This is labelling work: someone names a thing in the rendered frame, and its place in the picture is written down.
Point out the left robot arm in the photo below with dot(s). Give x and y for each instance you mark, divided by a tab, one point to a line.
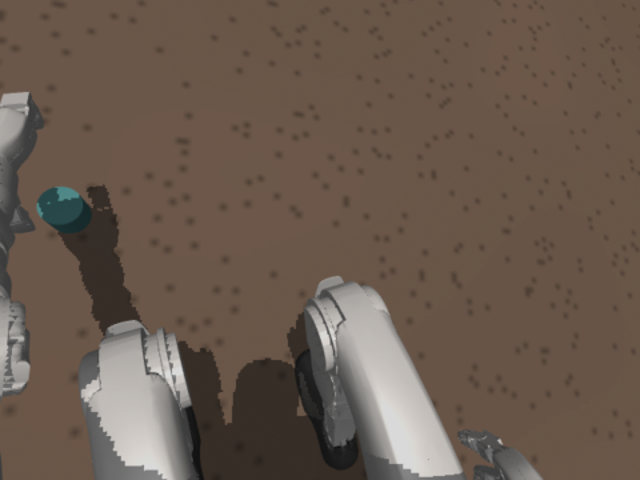
14	337

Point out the tin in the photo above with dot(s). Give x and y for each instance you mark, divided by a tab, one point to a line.
64	209

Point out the right robot hand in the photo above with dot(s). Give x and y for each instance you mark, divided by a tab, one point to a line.
509	463

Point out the left robot hand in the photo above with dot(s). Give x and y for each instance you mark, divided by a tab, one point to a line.
19	120

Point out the left robot foot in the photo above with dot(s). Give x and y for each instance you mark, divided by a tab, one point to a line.
196	442

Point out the right robot foot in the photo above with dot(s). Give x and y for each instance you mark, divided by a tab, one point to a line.
339	458

